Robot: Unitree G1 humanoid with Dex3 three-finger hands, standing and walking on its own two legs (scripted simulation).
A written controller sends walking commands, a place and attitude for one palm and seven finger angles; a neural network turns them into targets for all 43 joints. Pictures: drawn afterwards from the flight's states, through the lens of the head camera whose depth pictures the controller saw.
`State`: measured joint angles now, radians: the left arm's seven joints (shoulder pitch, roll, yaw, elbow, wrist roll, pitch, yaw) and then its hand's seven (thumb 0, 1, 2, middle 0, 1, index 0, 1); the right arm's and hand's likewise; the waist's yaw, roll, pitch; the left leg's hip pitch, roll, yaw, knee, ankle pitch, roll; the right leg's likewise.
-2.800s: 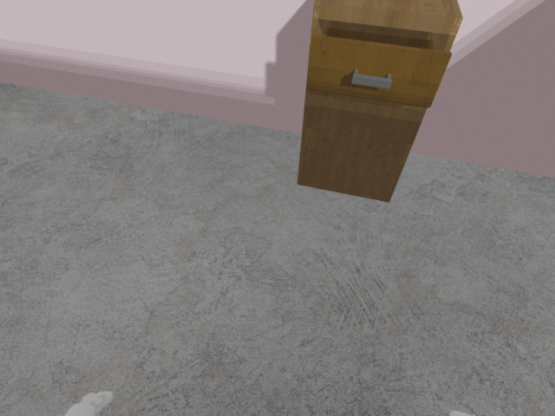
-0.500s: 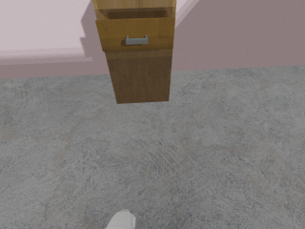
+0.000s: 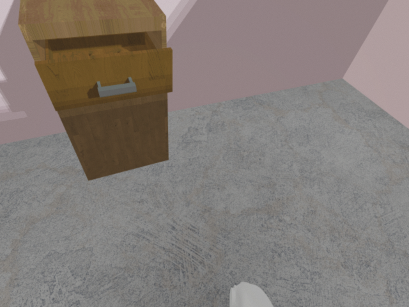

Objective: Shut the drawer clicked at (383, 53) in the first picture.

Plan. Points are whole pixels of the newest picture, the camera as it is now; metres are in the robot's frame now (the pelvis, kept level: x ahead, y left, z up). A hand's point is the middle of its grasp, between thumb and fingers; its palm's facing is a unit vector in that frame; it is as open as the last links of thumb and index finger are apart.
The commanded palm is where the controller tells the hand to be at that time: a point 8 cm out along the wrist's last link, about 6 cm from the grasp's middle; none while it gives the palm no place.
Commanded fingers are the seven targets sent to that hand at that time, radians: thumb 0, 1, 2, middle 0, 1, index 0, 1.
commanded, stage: walk to a spot facing it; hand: left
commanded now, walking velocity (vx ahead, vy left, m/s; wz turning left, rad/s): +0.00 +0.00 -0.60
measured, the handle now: (116, 85) +0.78 +0.36 -0.05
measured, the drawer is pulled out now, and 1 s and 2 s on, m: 0.15 0.15 0.15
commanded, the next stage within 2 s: none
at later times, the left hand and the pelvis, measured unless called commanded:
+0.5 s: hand (145, 257) +0.26 +0.15 -0.18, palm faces -0.25 -0.94 -0.23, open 7.4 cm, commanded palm none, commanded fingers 0.00 0.90 0.90 -0.20 -0.30 -0.20 -0.30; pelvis +0.13 -0.01 -0.01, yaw -16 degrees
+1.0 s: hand (129, 223) +0.34 +0.22 -0.18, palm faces -0.48 -0.86 -0.19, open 7.4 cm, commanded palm none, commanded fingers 0.00 0.90 0.90 -0.20 -0.30 -0.20 -0.30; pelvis +0.18 +0.06 +0.00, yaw -35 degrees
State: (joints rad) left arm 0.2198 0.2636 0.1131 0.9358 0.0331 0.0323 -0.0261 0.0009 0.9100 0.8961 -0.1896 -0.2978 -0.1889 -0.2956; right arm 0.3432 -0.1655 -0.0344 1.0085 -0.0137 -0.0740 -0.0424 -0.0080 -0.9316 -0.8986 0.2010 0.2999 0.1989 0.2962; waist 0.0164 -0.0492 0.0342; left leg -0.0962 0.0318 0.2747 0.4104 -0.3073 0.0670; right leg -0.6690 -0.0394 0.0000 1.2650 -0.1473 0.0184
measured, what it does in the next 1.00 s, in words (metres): walks ahead, turning right: right foot, then left foot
